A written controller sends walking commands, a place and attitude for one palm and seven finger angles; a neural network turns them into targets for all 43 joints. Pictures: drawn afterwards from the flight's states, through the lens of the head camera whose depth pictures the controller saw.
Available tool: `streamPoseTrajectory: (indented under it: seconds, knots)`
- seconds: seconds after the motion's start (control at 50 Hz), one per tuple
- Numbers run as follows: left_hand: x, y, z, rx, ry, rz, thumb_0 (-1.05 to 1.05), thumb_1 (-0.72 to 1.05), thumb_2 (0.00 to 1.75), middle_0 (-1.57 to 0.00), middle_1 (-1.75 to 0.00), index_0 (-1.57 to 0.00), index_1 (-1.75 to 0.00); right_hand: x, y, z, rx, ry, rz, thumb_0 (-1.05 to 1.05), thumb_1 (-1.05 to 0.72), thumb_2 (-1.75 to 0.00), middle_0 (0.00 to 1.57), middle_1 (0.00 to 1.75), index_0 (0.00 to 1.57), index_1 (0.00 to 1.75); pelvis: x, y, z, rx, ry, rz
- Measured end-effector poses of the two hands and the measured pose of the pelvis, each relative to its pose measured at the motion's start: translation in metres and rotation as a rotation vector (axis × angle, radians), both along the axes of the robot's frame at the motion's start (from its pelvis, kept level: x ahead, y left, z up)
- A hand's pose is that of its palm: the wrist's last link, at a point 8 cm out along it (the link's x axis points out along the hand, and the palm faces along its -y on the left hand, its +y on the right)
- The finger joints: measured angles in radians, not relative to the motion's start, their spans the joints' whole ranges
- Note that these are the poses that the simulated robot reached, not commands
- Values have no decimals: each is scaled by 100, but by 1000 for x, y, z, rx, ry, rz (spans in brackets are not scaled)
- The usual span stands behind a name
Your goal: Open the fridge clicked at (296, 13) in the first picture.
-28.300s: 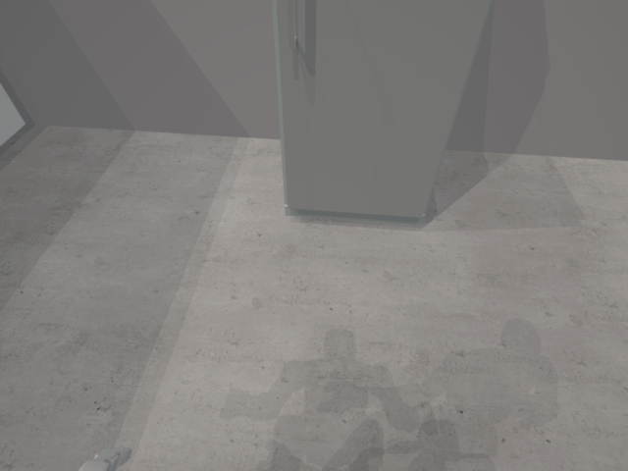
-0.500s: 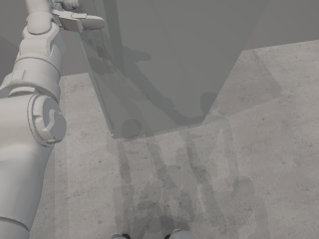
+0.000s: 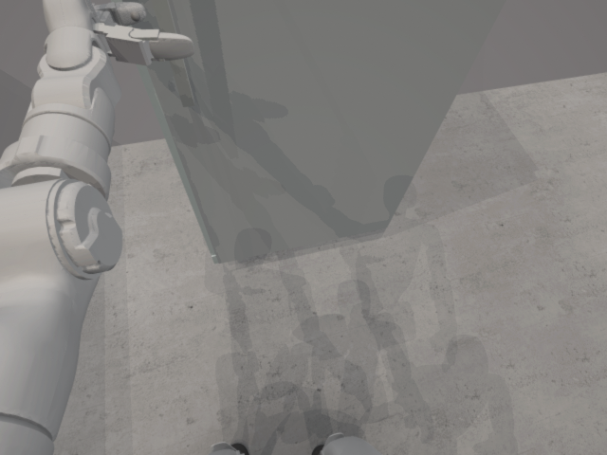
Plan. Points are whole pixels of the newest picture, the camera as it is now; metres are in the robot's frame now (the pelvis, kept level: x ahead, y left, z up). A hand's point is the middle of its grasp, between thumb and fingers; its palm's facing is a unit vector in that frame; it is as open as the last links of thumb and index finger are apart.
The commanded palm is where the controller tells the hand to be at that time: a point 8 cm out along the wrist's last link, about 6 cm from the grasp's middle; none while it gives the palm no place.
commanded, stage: slide the fingers in behind the handle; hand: left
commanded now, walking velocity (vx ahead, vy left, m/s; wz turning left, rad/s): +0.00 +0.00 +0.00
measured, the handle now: out of the picture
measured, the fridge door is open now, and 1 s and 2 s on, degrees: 0 0 0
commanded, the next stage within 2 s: grip the handle and tug to test in 1.50 s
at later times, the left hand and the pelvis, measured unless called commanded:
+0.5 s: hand (157, 17) +0.58 +0.06 +0.21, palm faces +0.09 -1.00 -0.01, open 14.0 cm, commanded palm +0.56 +0.11 +0.20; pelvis +0.00 +0.00 +0.00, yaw +0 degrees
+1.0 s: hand (185, 12) +0.58 +0.03 +0.21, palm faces +0.09 -1.00 -0.01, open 14.0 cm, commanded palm +0.56 +0.08 +0.20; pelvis +0.00 +0.00 +0.00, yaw +0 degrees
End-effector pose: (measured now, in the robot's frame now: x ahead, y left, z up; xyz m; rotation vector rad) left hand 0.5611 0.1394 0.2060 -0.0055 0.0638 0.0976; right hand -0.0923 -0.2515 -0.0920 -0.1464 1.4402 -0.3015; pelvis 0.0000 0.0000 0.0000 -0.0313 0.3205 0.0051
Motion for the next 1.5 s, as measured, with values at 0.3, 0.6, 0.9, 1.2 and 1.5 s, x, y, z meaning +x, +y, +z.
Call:
streamPoseTrajectory:
  seconds: [0.3,0.6,0.9,1.2,1.5]
  knots:
    - [-10,-12,3,-7,-12,-22,-1,-50,30,-30,-120,-30,-120,10,-2,-2,-4,-42,13,0,-91,-90,20,30,20,30,-1,1,1,-1,-17,8]
    - [-6,-30,3,17,-27,-20,-1,-50,30,-30,-120,-30,-120,2,7,-5,28,-27,9,0,-91,-90,20,30,20,30,-3,1,0,4,-2,1]
    - [-4,-51,5,20,-27,-19,-1,-50,30,-30,-120,-30,-120,-2,4,-5,35,-14,-3,0,-91,-90,20,30,20,30,1,-2,0,8,0,1]
    - [-5,-50,3,17,-9,-5,-1,-50,30,-30,-120,-30,-120,7,-5,-7,34,-27,12,0,-91,-90,20,30,20,30,1,-7,0,11,-5,4]
    - [-1,-40,1,14,-5,-3,-1,-50,30,-30,-120,-30,-120,4,-5,-4,18,-15,8,0,-91,-90,20,30,20,30,0,-4,-1,8,3,5]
